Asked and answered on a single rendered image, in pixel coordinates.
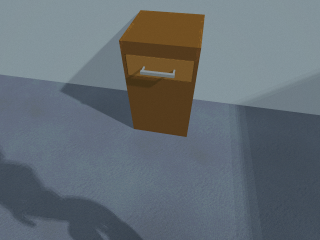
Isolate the handle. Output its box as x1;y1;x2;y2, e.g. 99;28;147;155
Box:
140;66;176;78

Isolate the drawer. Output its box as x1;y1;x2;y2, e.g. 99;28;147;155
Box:
125;54;195;82

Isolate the cabinet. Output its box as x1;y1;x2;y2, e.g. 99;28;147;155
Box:
119;10;205;137

